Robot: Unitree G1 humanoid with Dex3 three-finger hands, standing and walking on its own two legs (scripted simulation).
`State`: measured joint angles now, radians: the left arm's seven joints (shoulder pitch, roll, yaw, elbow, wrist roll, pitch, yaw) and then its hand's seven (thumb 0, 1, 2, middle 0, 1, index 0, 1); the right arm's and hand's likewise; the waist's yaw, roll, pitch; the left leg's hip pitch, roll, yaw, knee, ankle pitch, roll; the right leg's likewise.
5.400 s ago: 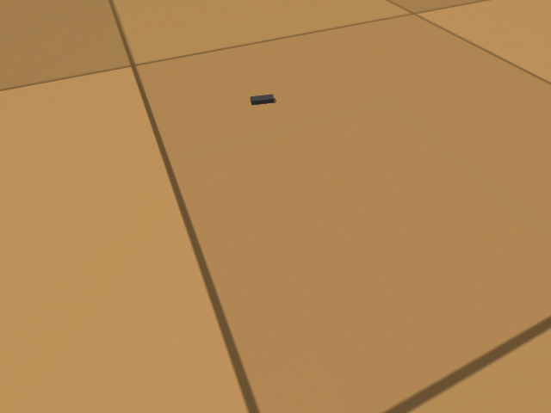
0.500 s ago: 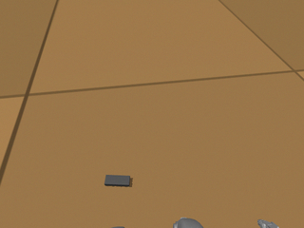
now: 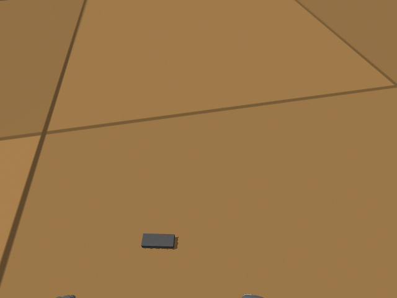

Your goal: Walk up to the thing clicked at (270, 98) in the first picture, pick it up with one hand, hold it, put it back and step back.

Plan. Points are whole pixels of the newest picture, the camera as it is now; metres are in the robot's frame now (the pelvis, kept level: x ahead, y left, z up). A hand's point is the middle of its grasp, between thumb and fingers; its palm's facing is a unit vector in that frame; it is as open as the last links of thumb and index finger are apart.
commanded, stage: walk up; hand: left
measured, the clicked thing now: (158, 240) +0.48 +0.22 -0.74
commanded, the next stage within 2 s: none
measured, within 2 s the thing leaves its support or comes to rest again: neither
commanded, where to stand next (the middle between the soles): +0.11 +0.02 m, yaw -1 degrees
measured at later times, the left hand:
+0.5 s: hand out of the picture +0.11 +0.27 -0.13, palm faces +0.02 -0.94 -0.35, open 7.3 cm
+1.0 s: hand out of the picture +0.11 +0.27 -0.13, palm faces +0.02 -0.94 -0.35, open 7.3 cm
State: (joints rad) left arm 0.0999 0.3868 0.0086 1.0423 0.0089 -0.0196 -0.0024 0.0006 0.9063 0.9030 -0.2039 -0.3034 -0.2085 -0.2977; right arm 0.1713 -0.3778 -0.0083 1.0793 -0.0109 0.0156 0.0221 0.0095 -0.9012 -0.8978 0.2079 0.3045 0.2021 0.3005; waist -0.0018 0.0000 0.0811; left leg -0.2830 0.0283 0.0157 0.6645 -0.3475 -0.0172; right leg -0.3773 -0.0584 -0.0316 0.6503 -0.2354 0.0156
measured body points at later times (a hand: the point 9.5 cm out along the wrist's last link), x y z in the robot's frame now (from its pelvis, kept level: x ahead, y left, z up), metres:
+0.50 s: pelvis +0.02 +0.01 +0.02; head +0.03 +0.01 +0.47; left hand +0.11 +0.32 -0.11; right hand +0.14 -0.29 -0.10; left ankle +0.01 +0.14 -0.72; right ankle +0.07 -0.13 -0.72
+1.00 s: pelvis +0.04 +0.01 +0.03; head +0.04 +0.01 +0.48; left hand +0.11 +0.31 -0.10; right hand +0.12 -0.29 -0.11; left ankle +0.01 +0.14 -0.72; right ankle +0.07 -0.13 -0.72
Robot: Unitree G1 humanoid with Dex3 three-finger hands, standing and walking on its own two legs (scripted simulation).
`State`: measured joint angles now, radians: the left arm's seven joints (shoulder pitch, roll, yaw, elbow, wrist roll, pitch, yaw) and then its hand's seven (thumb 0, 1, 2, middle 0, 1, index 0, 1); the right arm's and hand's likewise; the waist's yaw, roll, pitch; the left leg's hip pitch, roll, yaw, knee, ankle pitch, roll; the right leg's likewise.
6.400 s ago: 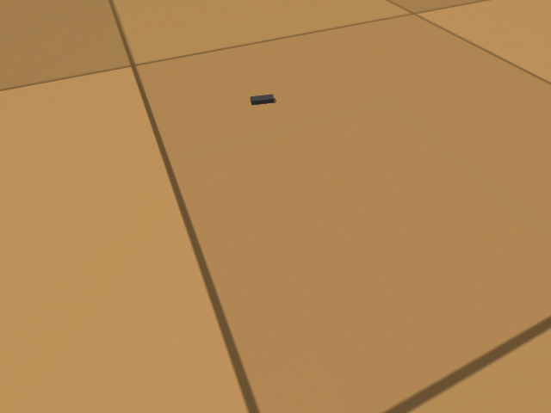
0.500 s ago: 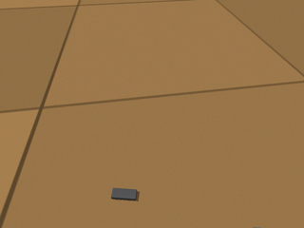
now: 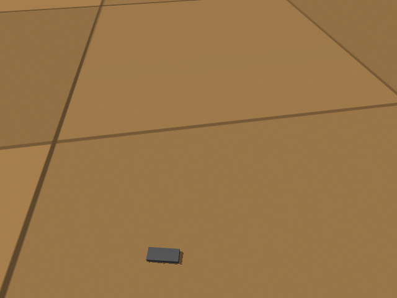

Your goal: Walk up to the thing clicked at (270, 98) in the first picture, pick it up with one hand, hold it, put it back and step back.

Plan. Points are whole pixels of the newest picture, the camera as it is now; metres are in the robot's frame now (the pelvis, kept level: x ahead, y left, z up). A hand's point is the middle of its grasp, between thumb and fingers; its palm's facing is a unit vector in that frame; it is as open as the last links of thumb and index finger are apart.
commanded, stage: walk up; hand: left
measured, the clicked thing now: (163, 255) +0.45 +0.20 -0.77
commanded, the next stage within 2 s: none
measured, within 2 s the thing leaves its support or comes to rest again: neither
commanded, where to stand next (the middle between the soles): +0.07 +0.01 m, yaw -3 degrees
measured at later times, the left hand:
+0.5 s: hand out of the picture +0.06 +0.34 -0.18, palm faces +0.03 -0.92 -0.39, open 7.3 cm
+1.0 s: hand out of the picture +0.15 +0.24 -0.18, palm faces -0.12 -0.92 -0.38, open 7.3 cm
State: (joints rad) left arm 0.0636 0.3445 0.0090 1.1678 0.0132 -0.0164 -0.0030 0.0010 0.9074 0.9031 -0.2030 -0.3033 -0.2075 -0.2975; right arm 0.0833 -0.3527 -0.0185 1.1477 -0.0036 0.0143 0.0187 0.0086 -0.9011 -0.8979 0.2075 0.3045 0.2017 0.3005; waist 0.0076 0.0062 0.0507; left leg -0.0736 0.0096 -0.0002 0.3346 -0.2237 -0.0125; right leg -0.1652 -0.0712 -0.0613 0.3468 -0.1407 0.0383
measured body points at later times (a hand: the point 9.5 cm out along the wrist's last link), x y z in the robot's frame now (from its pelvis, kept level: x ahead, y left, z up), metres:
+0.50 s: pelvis +0.03 +0.05 -0.02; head +0.06 +0.06 +0.43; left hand +0.06 +0.38 -0.15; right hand +0.10 -0.28 -0.13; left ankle +0.06 +0.17 -0.75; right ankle +0.03 -0.13 -0.73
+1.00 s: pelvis +0.02 -0.01 -0.04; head +0.08 -0.02 +0.41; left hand +0.16 +0.29 -0.15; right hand +0.10 -0.35 -0.15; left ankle +0.02 +0.13 -0.70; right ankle +0.05 -0.14 -0.75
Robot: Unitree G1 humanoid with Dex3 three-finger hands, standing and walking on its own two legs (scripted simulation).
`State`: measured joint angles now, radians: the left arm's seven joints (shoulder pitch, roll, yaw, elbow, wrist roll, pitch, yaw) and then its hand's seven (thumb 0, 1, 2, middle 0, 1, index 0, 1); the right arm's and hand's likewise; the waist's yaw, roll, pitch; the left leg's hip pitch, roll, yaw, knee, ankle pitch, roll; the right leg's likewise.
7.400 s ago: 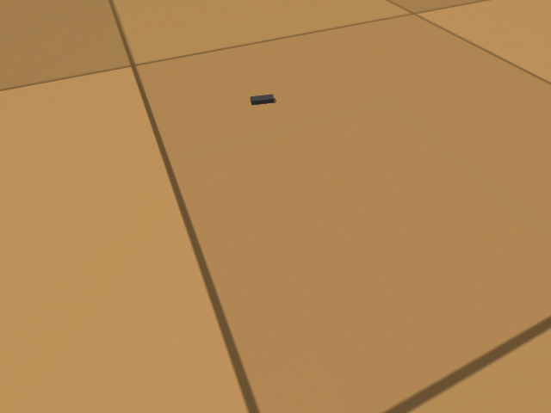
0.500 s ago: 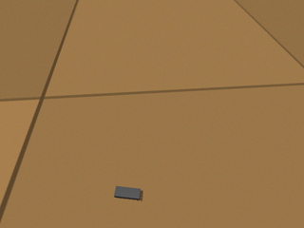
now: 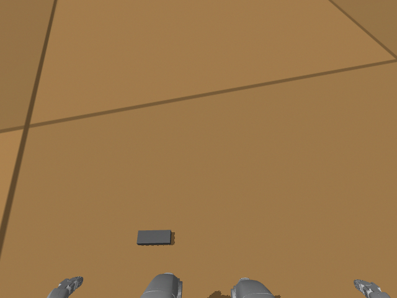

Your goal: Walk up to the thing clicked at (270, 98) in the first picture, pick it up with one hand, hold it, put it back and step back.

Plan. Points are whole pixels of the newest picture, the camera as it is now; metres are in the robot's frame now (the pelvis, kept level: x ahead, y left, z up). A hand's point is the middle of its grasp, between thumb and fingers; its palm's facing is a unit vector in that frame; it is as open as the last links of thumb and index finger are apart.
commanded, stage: walk up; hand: left
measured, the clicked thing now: (154, 237) +0.41 +0.24 -0.73
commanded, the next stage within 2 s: stand in 1.18 s
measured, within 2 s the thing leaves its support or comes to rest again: neither
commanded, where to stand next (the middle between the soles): +0.05 +0.03 m, yaw +1 degrees
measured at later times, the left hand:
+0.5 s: hand out of the picture +0.05 +0.32 -0.13, palm faces +0.01 -0.91 -0.41, open 7.3 cm
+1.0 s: hand out of the picture +0.10 +0.27 -0.13, palm faces +0.01 -0.94 -0.35, open 7.3 cm
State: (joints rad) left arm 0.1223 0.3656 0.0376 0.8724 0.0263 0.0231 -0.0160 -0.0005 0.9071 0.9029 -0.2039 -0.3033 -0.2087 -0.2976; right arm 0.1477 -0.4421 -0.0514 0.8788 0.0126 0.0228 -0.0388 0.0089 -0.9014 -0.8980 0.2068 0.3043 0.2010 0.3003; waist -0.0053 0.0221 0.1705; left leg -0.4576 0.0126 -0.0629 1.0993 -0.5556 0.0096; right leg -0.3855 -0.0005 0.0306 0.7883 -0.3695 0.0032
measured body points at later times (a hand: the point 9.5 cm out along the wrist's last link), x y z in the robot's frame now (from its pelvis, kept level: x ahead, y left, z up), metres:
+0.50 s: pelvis -0.01 +0.03 +0.01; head +0.01 +0.04 +0.46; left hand +0.05 +0.36 -0.10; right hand +0.08 -0.28 -0.10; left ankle -0.02 +0.14 -0.71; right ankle +0.01 -0.09 -0.71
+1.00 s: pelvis +0.01 +0.01 +0.02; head +0.03 +0.02 +0.47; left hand +0.09 +0.32 -0.11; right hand +0.12 -0.29 -0.09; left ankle +0.01 +0.14 -0.71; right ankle +0.01 -0.09 -0.71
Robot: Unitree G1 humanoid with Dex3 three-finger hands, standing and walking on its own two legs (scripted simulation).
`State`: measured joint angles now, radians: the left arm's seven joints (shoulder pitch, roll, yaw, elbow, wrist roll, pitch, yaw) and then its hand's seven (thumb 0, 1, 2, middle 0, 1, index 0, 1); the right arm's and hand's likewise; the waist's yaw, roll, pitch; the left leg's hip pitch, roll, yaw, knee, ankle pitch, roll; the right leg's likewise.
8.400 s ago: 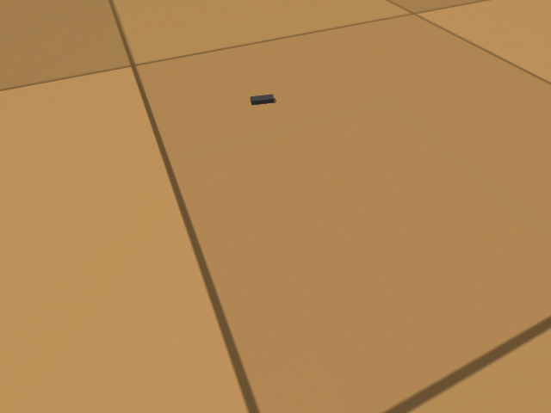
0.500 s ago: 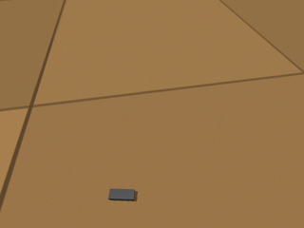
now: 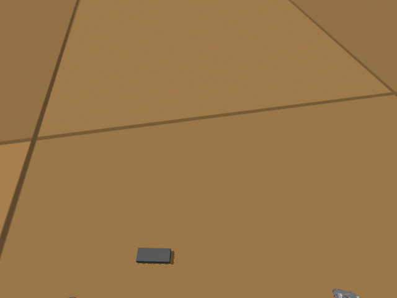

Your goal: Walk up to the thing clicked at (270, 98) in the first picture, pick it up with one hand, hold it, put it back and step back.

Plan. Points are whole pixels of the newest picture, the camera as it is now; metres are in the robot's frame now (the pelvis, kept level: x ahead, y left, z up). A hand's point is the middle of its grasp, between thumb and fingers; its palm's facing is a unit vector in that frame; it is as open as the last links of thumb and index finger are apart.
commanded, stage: walk up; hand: left
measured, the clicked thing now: (154, 255) +0.41 +0.22 -0.75
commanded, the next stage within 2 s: stand in 0.18 s
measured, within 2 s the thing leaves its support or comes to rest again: neither
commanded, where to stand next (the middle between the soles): +0.04 +0.01 m, yaw +0 degrees
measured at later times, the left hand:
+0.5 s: hand out of the picture +0.07 +0.26 -0.13, palm faces -0.01 -0.94 -0.33, open 7.3 cm
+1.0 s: hand out of the picture +0.04 +0.26 -0.14, palm faces -0.01 -0.94 -0.33, open 7.3 cm
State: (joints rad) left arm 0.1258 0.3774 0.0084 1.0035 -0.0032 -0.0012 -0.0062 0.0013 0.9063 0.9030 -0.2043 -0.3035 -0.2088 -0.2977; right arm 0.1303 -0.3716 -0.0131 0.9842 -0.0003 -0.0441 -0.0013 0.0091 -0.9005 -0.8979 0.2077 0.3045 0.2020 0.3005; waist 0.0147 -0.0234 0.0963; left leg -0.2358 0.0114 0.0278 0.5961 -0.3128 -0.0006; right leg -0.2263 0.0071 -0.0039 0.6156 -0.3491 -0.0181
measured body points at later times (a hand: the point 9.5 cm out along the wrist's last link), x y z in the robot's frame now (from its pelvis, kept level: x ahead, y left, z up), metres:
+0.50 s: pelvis -0.02 +0.00 +0.02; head -0.02 +0.00 +0.47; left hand +0.07 +0.31 -0.11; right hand +0.06 -0.29 -0.11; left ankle +0.01 +0.12 -0.73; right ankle -0.01 -0.11 -0.73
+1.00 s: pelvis -0.02 +0.01 +0.02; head -0.01 +0.01 +0.47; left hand +0.04 +0.31 -0.12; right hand +0.06 -0.29 -0.11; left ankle +0.01 +0.12 -0.73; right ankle -0.01 -0.11 -0.73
